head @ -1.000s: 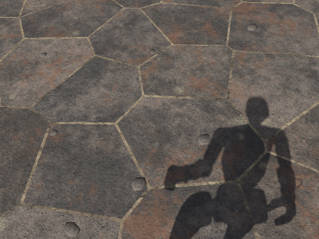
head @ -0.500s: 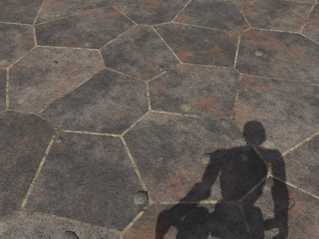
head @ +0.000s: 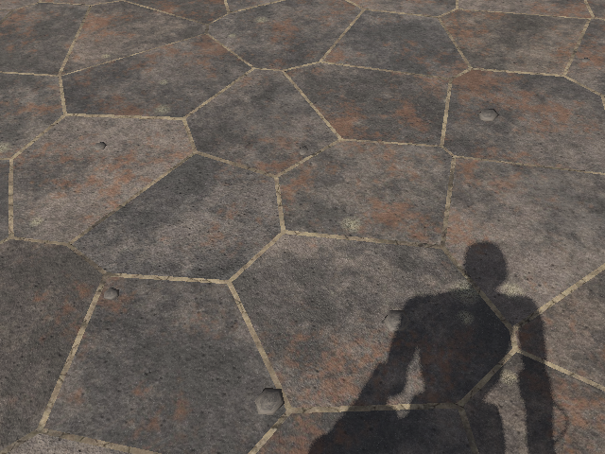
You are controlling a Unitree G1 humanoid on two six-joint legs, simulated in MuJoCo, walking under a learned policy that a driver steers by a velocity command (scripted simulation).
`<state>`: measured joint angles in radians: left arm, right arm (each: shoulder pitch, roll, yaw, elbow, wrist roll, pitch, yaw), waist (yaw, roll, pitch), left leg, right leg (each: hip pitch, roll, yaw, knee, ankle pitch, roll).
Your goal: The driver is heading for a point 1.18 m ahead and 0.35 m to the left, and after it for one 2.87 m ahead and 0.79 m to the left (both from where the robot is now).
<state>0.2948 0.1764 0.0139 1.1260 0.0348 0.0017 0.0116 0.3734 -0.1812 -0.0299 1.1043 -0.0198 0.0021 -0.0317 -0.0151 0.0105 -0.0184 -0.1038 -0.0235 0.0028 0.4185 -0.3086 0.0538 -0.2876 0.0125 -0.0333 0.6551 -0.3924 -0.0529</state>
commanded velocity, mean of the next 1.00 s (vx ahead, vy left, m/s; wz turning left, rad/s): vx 0.11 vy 0.00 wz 0.35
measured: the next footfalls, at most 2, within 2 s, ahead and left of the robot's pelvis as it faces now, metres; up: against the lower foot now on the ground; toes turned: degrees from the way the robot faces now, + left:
left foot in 0.54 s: +0.25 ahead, +0.05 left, +0.00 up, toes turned +12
right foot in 1.02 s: +0.25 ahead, -0.13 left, +0.00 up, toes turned +29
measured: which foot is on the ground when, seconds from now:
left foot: down 0.00-0.10, up 0.12-0.52, down 0.54-1.00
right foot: down 0.00-0.54, up 0.56-1.00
